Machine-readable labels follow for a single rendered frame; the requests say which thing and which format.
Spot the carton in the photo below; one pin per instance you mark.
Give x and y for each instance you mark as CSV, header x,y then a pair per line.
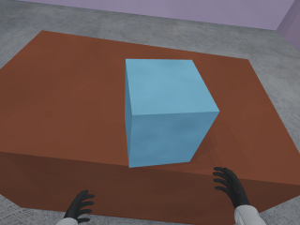
x,y
168,111

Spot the pedestal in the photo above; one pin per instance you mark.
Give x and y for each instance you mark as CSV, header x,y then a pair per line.
x,y
63,131

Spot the right robot forearm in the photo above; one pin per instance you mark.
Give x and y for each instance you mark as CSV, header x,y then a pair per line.
x,y
247,215

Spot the robot left hand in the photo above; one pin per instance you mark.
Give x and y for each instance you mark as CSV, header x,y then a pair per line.
x,y
74,209

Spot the robot right hand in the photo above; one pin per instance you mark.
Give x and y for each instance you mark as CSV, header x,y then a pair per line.
x,y
234,188

